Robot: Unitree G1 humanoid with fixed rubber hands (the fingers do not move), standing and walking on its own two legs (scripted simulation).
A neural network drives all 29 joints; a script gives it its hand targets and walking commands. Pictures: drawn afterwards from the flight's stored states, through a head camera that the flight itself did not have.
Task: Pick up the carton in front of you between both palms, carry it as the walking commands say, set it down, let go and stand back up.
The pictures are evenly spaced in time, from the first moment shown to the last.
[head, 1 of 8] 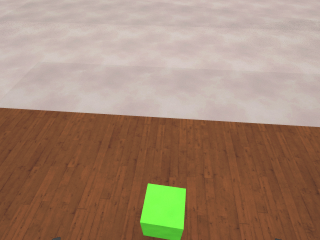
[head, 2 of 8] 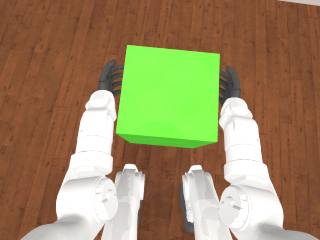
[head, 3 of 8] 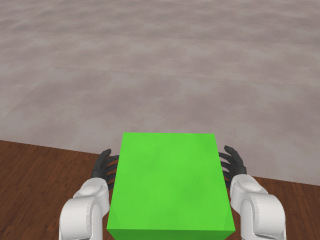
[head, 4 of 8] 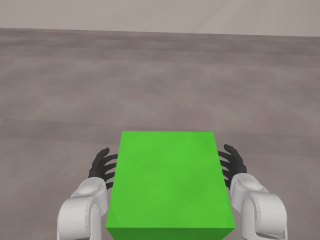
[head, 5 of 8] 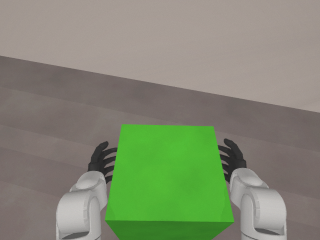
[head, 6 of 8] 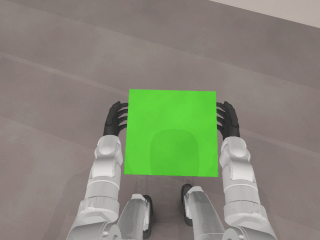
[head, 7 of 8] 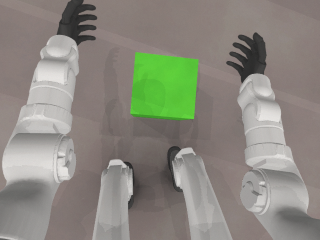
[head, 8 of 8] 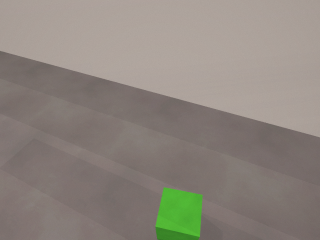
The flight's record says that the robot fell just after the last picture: no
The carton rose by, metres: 0.69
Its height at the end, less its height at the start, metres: -0.14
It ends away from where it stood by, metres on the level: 5.32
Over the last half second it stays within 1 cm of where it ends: yes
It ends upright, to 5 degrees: yes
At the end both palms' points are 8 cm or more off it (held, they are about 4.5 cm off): yes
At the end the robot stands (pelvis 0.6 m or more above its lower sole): yes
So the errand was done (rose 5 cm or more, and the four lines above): yes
